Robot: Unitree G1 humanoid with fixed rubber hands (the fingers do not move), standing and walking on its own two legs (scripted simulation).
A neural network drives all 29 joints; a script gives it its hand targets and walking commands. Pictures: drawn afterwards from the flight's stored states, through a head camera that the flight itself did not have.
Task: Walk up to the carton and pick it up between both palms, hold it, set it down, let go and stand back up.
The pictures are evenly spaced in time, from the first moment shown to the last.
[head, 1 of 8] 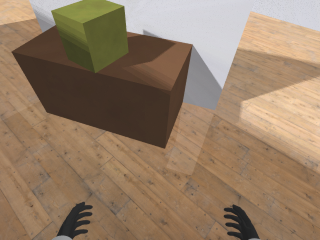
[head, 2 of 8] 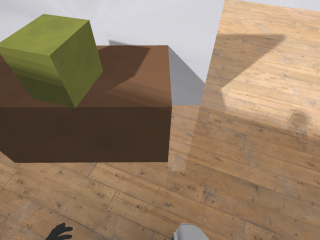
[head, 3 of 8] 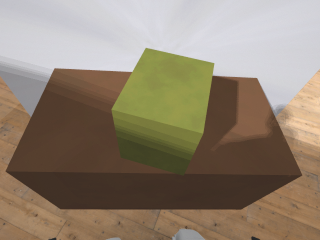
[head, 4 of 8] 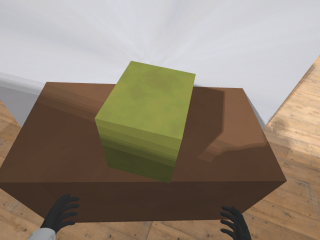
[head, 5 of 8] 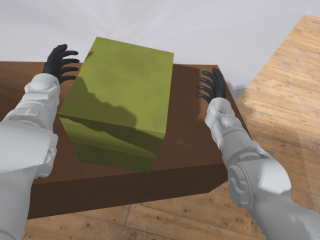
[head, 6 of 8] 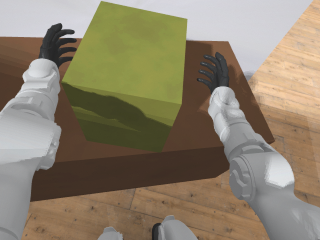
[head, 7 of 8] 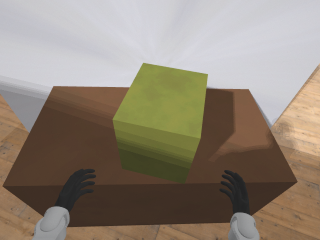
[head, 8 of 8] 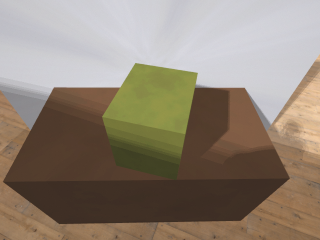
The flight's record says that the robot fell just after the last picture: no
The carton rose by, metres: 0.00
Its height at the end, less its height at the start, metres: +0.00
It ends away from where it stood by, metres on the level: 0.02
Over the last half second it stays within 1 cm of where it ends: yes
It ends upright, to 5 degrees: yes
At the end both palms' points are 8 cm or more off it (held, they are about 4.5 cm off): yes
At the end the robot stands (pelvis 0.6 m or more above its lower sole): yes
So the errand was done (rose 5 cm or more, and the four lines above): no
